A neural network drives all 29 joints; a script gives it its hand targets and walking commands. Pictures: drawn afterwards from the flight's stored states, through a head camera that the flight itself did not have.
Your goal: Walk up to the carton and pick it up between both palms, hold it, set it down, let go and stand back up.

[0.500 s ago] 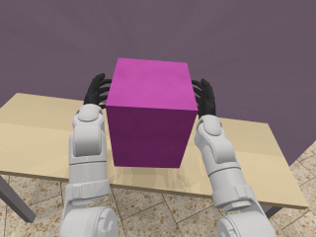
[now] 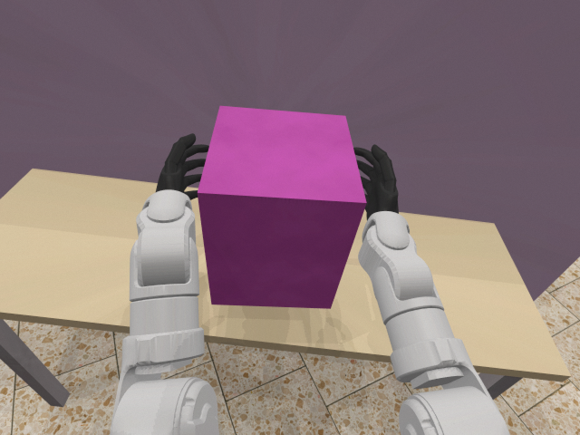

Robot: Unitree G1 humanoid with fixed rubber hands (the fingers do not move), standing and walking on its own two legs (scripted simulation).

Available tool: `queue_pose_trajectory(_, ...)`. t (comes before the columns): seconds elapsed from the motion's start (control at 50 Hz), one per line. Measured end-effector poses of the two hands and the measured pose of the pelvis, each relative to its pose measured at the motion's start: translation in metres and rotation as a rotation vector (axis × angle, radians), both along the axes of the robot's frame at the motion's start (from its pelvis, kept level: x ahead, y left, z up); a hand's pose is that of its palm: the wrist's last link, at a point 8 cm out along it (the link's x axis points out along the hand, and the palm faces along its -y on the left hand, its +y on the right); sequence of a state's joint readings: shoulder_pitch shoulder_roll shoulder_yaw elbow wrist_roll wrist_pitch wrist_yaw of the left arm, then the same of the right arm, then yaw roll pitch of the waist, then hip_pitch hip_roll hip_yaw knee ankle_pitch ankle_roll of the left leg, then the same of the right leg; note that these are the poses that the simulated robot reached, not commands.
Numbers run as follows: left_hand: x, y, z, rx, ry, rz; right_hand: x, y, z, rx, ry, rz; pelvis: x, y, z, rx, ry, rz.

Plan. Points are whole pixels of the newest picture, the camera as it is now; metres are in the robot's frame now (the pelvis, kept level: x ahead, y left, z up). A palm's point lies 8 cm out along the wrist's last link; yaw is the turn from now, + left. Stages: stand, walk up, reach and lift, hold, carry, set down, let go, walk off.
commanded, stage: hold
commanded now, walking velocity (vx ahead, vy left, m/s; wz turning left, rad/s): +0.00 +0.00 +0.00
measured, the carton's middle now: (277, 211) +0.38 +0.01 +0.13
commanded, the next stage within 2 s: none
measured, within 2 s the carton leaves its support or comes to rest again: neither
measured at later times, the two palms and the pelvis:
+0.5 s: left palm (182, 195) +0.36 +0.13 +0.18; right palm (387, 207) +0.35 -0.13 +0.17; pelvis +0.01 -0.01 +0.00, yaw +0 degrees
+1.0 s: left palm (172, 195) +0.36 +0.15 +0.18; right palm (380, 205) +0.35 -0.12 +0.18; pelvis +0.00 -0.01 +0.00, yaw +1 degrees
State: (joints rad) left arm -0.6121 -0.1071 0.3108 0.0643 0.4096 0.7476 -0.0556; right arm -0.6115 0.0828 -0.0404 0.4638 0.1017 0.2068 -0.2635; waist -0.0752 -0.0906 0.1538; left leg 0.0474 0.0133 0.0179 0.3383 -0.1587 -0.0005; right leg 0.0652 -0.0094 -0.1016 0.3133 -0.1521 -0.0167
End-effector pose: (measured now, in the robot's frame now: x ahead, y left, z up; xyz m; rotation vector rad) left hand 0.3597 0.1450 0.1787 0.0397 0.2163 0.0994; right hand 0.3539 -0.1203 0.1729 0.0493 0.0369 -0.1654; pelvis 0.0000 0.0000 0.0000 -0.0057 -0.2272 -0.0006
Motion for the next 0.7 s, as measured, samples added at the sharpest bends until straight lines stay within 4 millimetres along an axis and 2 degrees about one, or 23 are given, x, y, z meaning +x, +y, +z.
queue_pose_trajectory(0.3,0.000,-0.005,0.008,0.011,-0.035,0.009,0.004,-0.005,0.011,-0.018,-0.036,0.016,0.007,-0.003,0.000,-0.005,-0.004,0.002)
queue_pose_trajectory(0.46,-0.001,-0.009,0.000,0.014,-0.010,0.003,0.001,-0.009,0.001,0.003,-0.010,0.007,0.007,-0.006,-0.001,-0.003,-0.010,0.008)
queue_pose_trajectory(0.7,-0.003,-0.010,0.006,0.019,-0.012,0.004,-0.002,-0.009,0.002,0.000,-0.010,0.009,0.003,-0.008,-0.001,0.001,-0.006,0.007)
